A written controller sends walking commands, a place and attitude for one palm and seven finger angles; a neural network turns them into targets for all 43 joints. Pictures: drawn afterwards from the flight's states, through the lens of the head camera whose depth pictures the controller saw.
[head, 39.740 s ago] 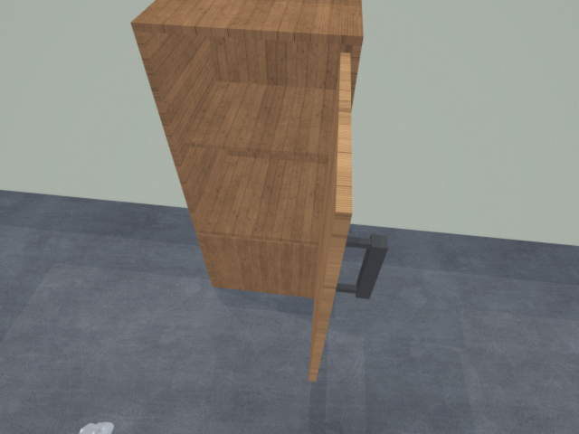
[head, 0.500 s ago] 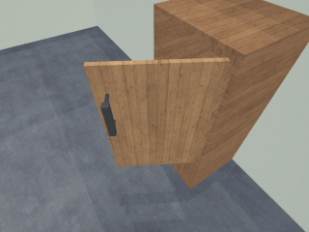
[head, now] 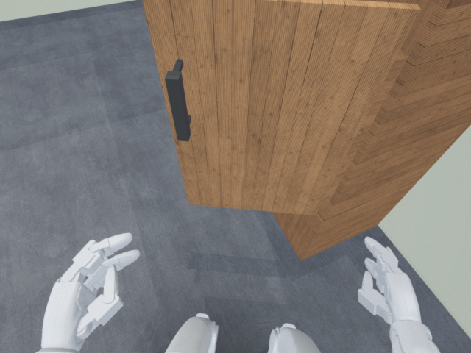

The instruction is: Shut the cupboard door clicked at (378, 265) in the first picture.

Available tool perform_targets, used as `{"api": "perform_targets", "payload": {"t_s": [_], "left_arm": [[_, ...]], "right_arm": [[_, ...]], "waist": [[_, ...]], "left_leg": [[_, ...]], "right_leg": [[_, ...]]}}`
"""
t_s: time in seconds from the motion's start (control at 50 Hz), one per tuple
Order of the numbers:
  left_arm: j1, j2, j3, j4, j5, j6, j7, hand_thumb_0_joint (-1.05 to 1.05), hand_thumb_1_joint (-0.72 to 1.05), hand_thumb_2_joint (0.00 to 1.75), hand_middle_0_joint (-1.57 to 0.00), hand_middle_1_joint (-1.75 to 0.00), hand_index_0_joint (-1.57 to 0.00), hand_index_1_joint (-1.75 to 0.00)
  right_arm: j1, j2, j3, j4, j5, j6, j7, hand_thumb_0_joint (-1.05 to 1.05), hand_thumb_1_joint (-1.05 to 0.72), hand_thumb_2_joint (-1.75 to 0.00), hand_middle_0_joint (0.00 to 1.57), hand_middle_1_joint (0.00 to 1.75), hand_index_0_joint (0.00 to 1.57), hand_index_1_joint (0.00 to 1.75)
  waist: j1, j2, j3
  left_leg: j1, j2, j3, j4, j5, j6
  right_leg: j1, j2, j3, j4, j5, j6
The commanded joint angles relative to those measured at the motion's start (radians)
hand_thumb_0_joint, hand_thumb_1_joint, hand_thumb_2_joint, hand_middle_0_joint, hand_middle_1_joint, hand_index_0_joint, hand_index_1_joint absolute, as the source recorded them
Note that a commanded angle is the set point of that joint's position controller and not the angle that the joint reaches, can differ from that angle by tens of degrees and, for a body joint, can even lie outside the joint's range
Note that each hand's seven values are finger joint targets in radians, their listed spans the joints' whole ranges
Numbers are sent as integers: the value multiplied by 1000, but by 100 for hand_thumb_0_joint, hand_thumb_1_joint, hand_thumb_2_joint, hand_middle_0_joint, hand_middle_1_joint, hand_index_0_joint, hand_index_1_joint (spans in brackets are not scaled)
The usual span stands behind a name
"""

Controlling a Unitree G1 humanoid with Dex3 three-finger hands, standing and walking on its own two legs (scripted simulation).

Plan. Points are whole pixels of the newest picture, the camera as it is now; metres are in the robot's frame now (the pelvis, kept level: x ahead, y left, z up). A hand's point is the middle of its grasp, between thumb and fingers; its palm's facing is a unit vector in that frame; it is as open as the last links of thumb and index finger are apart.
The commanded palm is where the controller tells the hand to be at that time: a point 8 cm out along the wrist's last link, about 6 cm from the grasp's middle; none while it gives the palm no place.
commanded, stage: raise the hand and make a fist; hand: left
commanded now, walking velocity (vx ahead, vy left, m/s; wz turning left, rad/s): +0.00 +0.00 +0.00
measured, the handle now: (181, 102) +0.51 +0.17 +0.13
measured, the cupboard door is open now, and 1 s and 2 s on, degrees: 61 61 61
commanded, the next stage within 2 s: bring the fist close to the handle in 1.42 s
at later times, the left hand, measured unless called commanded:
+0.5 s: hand (110, 253) +0.23 +0.21 +0.09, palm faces +0.01 -1.00 -0.04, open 3.5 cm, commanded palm +0.20 +0.26 +0.09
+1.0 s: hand (87, 224) +0.25 +0.23 +0.12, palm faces +0.03 -1.00 -0.06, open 3.1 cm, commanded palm +0.23 +0.29 +0.13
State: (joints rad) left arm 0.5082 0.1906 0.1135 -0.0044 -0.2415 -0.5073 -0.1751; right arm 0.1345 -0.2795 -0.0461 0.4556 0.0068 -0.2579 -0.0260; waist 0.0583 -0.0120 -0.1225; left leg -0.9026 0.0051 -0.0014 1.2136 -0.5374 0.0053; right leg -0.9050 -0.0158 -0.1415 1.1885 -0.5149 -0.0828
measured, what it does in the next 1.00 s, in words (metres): shifts its weight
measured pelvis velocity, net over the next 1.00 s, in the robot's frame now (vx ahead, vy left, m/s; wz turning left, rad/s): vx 0.03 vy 0.05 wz -0.01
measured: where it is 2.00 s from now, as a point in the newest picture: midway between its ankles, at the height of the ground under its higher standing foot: outside the picture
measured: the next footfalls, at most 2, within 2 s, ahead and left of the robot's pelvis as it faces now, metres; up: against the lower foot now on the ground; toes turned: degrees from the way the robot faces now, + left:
none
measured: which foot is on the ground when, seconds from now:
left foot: down 0.00-1.00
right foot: down 0.00-1.00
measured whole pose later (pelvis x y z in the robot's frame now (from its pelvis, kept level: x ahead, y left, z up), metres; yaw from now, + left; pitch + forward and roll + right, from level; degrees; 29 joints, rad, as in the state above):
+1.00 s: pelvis +0.03 +0.05 +0.04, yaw -1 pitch +9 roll -3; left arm 0.37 0.25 0.14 -0.13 -0.26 -0.26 -0.19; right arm 0.27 -0.24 0.06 0.48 0.02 -0.18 -0.04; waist 0.03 0.05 -0.10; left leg -0.67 -0.02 0.02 0.98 -0.48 0.07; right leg -0.65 -0.02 -0.11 0.91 -0.42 -0.01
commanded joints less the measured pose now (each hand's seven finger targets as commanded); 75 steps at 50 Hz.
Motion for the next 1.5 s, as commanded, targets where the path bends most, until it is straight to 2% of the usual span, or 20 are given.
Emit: {"api": "perform_targets", "payload": {"t_s": [0.0, 0.04, 0.08, 0.14, 0.18, 0.26, 0.32, 0.36, 0.44, 0.62, 0.76, 0.86, 0.94, 1.04, 1.12, 1.14, 1.32, 1.34, 1.36, 1.48], "left_arm": [[-225, 116, -10, -327, -21, -100, -56, 0, 90, 90, -66, -80, -66, -80], [-174, 139, 15, -225, -28, -11, -93, 0, 90, 90, -69, -84, -69, -84], [-128, 159, 65, -212, -47, 79, -111, 0, 90, 90, -73, -88, -73, -88], [-107, 190, 150, -237, -69, 163, -78, 0, 90, 90, -79, -94, -79, -94], [-93, 156, 147, -277, -76, 160, -48, 0, 90, 90, -82, -98, -82, -98], [-69, 129, 122, -283, -61, 90, -12, 0, 90, 90, -90, -106, -90, -106], [-63, 105, 70, -264, -52, 53, -25, 0, 90, 90, -95, -112, -95, -112], [-74, 115, 65, -279, -51, 44, -32, 0, 90, 90, -99, -116, -99, -116], [-70, 149, 89, -339, -48, 42, -20, 0, 90, 90, -106, -124, -106, -124], [-89, 121, 51, -358, -30, 91, 2, 0, 90, 90, -123, -142, -123, -142], [-156, 140, 67, -352, -30, 149, -10, 0, 90, 90, -130, -150, -130, -150], [-197, 155, 87, -363, -38, 164, -12, 0, 90, 90, -130, -150, -130, -150], [-209, 170, 103, -320, -43, 184, -19, 0, 90, 90, -130, -150, -130, -150], [-216, 175, 115, -304, -50, 197, -27, 0, 90, 90, -130, -150, -130, -150], [-208, 161, 109, -302, -55, 188, -27, 0, 90, 90, -130, -150, -130, -150], [-204, 174, 125, -289, -55, 187, -23, 0, 90, 90, -130, -150, -130, -150], [-215, 167, 110, -319, -47, 147, -13, 0, 90, 90, -130, -150, -130, -150], [-210, 185, 126, -305, -48, 151, -12, 0, 90, 90, -130, -150, -130, -150], [-210, 165, 111, -301, -50, 152, -15, 0, 90, 90, -130, -150, -130, -150], [-222, 169, 111, -306, -53, 153, -23, 0, 90, 90, -130, -150, -130, -150]], "right_arm": [[58, -89, -9, -90, 8, -43, -29, 0, -90, -90, 20, 30, 20, 30], [51, -88, 0, -83, 21, -32, -38, 0, -90, -90, 20, 30, 20, 30], [47, -83, -1, -100, 34, -17, -42, 0, -90, -90, 20, 30, 20, 30], [23, -62, 8, -117, 34, 0, -45, 0, -90, -90, 20, 30, 20, 30], [33, -48, 8, -118, 27, 2, -42, 0, -90, -90, 20, 30, 20, 30], [49, -50, 6, -96, 10, -9, -37, 0, -90, -90, 20, 30, 20, 30], [59, -69, 3, -94, 10, -11, -33, 0, -90, -90, 20, 30, 20, 30], [66, -82, 1, -103, 10, -11, -35, 0, -90, -90, 20, 30, 20, 30], [77, -88, 0, -114, 11, -4, -38, 0, -90, -90, 20, 30, 20, 30], [101, -94, 11, -139, 13, 31, -32, 0, -90, -90, 20, 30, 20, 30], [100, -94, 27, -149, 19, 44, -33, 0, -90, -90, 20, 30, 20, 30], [95, -92, 35, -142, 19, 36, -33, 0, -90, -90, 20, 30, 20, 30], [95, -99, 37, -129, 23, 30, -35, 0, -90, -90, 20, 30, 20, 30], [87, -101, 37, -117, 25, 17, -36, 0, -90, -90, 20, 30, 20, 30], [90, -100, 32, -112, 25, 10, -32, 0, -90, -90, 20, 30, 20, 30], [90, -102, 31, -109, 21, 10, -33, 0, -90, -90, 20, 30, 20, 30], [84, -98, 29, -105, 20, 5, -29, 0, -90, -90, 20, 30, 20, 30], [90, -102, 28, -103, 19, 7, -30, 0, -90, -90, 20, 30, 20, 30], [84, -100, 29, -106, 19, 8, -31, 0, -90, -90, 20, 30, 20, 30], [81, -96, 30, -108, 22, 9, -33, 0, -90, -90, 20, 30, 20, 30]], "waist": [[-118, 43, -179], [-98, 30, -155], [-64, -2, -203], [-16, -11, -243], [-15, -22, -253], [-25, -23, -229], [-45, -4, -172], [-48, -3, -179], [-34, 47, -204], [-52, 77, -162], [-52, 79, -140], [-45, 92, -166], [-46, 56, -138], [-41, 58, -133], [-40, 60, -130], [-38, 31, -125], [-45, 77, -136], [-46, 47, -133], [-49, 35, -128], [-50, 54, -130]], "left_leg": [[34, -12, -31, -110, 118, 34], [0, -14, -27, -117, 108, 34], [0, -16, -22, -139, 120, 29], [24, -20, -27, -181, 170, 23], [59, -18, -33, -210, 212, 19], [106, -12, -45, -247, 269, 16], [128, -14, -46, -274, 240, 18], [145, -15, -48, -287, 231, 20], [204, -13, -54, -320, 265, 16], [287, 1, -77, -378, 313, -8], [323, 6, -89, -413, 320, -18], [355, 4, -90, -431, 336, -22], [346, 5, -93, -448, 315, -21], [357, 0, -84, -463, 320, -18], [359, -3, -70, -460, 330, -18], [345, -6, -67, -458, 316, -12], [342, -12, -47, -442, 303, 0], [329, -12, -49, -438, 297, 4], [322, -13, -46, -437, 289, 6], [318, -17, -37, -428, 271, 10]], "right_leg": [[147, 0, 245, -306, -17, 64], [184, -7, 266, -342, -59, 70], [261, -21, 275, -363, -52, 80], [356, -26, 266, -365, 18, 81], [373, -23, 231, -351, 120, 85], [347, -6, 169, -306, 238, 76], [279, 9, 130, -301, 177, 64], [273, 11, 121, -304, 155, 59], [289, 22, 93, -291, 196, 48], [274, 38, 51, -299, 238, 48], [303, 42, 45, -326, 249, 45], [336, 41, 47, -343, 264, 45], [354, 42, 49, -366, 253, 46], [383, 38, 53, -388, 260, 45], [384, 34, 56, -392, 273, 49], [394, 34, 61, -397, 267, 49], [397, 26, 81, -405, 266, 50], [403, 28, 85, -409, 260, 50], [403, 26, 86, -412, 253, 52], [408, 20, 103, -424, 236, 55]]}}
